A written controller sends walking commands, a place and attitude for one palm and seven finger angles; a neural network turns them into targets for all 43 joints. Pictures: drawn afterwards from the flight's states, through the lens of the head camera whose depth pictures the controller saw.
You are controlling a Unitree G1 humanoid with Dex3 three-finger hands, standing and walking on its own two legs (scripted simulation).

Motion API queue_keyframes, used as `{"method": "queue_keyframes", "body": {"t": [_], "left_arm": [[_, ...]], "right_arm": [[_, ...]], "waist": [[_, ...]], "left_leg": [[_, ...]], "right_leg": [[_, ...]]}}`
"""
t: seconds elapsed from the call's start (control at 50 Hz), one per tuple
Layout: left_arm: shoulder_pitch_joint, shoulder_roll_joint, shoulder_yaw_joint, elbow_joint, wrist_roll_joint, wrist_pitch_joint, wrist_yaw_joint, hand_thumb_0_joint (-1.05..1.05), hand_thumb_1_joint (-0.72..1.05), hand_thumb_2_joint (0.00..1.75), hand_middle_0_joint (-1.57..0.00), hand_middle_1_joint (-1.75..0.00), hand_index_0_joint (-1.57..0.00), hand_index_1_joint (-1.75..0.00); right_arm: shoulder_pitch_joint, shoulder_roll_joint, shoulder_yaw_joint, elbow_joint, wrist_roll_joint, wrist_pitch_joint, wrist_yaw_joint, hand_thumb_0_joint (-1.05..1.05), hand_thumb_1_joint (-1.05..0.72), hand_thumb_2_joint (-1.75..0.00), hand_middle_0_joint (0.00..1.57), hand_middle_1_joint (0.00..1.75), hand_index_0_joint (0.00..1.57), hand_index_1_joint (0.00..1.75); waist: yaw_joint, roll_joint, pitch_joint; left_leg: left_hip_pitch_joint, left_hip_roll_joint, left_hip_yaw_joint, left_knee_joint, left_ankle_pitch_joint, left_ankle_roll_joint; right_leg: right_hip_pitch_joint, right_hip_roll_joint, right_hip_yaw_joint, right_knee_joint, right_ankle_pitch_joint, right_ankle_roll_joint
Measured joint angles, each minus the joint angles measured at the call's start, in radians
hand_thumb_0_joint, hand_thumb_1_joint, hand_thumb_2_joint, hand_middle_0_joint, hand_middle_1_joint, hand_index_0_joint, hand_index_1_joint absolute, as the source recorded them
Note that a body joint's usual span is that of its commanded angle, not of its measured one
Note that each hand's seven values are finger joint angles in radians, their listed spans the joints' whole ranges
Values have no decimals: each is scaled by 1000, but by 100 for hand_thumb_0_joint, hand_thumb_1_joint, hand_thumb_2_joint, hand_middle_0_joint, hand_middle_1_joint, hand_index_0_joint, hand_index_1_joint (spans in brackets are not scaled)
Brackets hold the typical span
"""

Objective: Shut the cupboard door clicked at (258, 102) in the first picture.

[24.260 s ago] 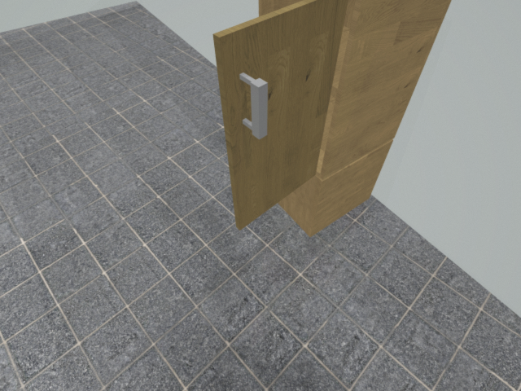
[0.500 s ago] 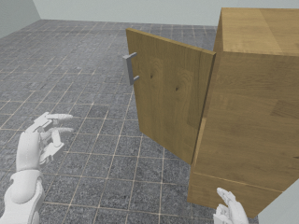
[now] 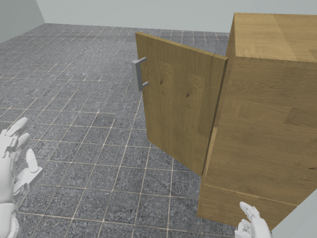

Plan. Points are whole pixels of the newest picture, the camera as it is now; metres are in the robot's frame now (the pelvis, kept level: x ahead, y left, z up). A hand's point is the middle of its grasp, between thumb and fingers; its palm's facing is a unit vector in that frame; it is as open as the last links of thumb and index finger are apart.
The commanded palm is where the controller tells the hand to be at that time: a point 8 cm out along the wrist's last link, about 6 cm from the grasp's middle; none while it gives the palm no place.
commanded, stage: draw the hand back to the body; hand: left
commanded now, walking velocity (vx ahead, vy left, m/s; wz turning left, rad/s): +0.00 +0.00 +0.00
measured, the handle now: (141, 74) +0.66 +0.16 +0.10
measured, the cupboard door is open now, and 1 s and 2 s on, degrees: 64 64 64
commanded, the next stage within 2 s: step back with the hand held close in 0.06 s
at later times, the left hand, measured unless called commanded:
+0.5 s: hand (32, 172) +0.19 +0.28 +0.15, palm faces +0.39 -0.78 -0.49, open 7.4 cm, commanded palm +0.13 +0.32 +0.17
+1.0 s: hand out of the picture +0.12 +0.30 +0.15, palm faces +0.49 -0.75 -0.44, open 7.4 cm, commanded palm +0.05 +0.33 +0.17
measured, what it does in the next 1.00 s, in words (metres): shifts its weight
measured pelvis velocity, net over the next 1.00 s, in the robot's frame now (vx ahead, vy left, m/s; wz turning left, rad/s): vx -0.08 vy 0.02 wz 0.02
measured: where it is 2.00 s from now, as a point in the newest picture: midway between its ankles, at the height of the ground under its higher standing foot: outside the picture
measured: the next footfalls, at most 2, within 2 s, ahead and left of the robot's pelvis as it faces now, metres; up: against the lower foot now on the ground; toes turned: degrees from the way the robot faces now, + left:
right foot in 1.46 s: -0.24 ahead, -0.06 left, +0.00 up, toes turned +0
left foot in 1.80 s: -0.15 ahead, +0.15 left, +0.00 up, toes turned +0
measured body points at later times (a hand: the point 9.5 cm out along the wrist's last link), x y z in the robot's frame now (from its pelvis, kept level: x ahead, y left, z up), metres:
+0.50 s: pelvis -0.02 +0.02 +0.00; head -0.01 +0.00 +0.44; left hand +0.16 +0.32 +0.18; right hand +0.15 -0.24 -0.10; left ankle -0.01 +0.11 -0.74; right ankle -0.01 -0.12 -0.74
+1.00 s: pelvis -0.08 +0.02 -0.02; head -0.08 +0.04 +0.43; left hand +0.08 +0.34 +0.18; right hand +0.08 -0.22 -0.10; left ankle -0.01 +0.11 -0.74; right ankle -0.01 -0.12 -0.74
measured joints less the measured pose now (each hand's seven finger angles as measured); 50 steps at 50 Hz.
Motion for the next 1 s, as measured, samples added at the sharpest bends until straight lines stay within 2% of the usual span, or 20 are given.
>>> {"method": "queue_keyframes", "body": {"t": [0.22, 0.36, 0.58, 0.7, 0.86, 1.0], "left_arm": [[10, 13, 18, -6, -4, -9, -9, 2, 89, 90, -21, -30, -21, -30], [56, 29, 37, -30, 5, -61, 8, 2, 89, 90, -21, -30, -21, -30], [98, 103, 70, -100, -1, -60, 23, 2, 89, 90, -21, -30, -21, -30], [105, 112, 87, -128, 7, -82, 32, 2, 89, 90, -21, -30, -21, -30], [98, 81, 95, -135, 31, -121, 46, 2, 89, 90, -21, -30, -21, -30], [66, 75, 117, -137, 47, -151, 50, 2, 89, 90, -21, -30, -21, -30]], "right_arm": [[9, 10, 7, -11, 2, 8, 6, 1, -91, -90, 20, 30, 20, 30], [6, -19, -18, -28, 7, 64, 7, 1, -91, -90, 20, 30, 20, 30], [-2, -15, -33, -86, 16, 125, -14, 1, -91, -90, 20, 30, 20, 30], [2, 2, -20, -106, 17, 115, -11, 1, -91, -90, 20, 30, 20, 30], [33, 5, -12, -95, 11, 76, -9, 1, -91, -90, 20, 30, 20, 30], [56, 13, -9, -72, 4, 38, -5, 1, -91, -90, 20, 30, 20, 30]], "waist": [[-5, 9, 2], [-38, 21, -26], [-63, -32, -7], [-68, -53, -12], [-62, -59, -17], [-62, -63, 0]], "left_leg": [[-10, 10, 1, 3, 4, -4], [-137, 11, -9, 79, -16, 6], [-201, -17, 28, 101, 2, 32], [-250, -14, 29, 142, 8, 39], [-319, -6, 12, 216, 4, 45], [-354, -8, -7, 272, -3, 42]], "right_leg": [[-3, 10, 1, -13, 13, -4], [-104, 10, -9, 13, 18, 4], [-201, -21, 27, 85, 21, 30], [-243, -20, 28, 113, 34, 33], [-289, -11, 13, 151, 42, 32], [-319, 11, 33, 214, 26, 27]]}}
